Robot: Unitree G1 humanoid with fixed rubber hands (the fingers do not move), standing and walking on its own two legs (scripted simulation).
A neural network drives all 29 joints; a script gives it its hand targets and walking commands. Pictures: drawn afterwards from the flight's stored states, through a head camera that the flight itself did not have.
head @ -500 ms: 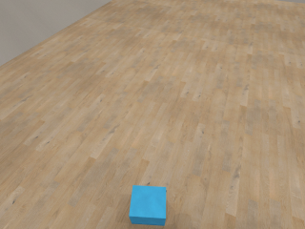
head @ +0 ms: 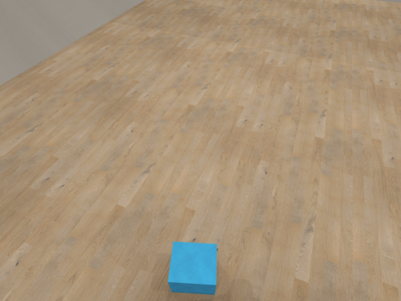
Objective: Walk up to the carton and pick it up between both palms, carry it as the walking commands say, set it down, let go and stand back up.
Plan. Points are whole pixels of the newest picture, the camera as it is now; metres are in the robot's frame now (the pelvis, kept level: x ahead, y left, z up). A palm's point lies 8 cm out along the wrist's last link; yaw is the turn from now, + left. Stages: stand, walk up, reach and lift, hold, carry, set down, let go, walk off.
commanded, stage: walk up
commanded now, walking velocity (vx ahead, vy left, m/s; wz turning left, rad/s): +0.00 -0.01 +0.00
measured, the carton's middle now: (194, 268) +0.39 +0.07 -0.69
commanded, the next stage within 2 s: none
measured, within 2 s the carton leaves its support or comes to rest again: neither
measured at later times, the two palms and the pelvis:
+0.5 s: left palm out of the picture -0.03 +0.24 -0.14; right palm out of the picture +0.01 -0.22 -0.15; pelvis +0.00 +0.00 +0.00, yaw -1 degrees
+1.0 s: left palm out of the picture -0.03 +0.24 -0.14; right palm out of the picture +0.01 -0.21 -0.14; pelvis -0.01 +0.01 +0.00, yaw -1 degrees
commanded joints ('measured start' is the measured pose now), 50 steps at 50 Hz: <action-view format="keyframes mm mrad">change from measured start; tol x2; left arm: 1 110 114 20 -15 0 -6 5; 50 99 129 22 -55 1 -3 0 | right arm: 1 63 -92 -14 -27 -1 -6 -3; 50 82 -111 -12 -54 -4 -15 6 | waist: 1 -2 -9 18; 50 -5 4 30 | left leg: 1 24 30 -15 -30 185 31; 50 51 32 -15 -53 190 37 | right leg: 1 -72 -149 102 -79 505 49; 50 -92 -140 116 -93 395 43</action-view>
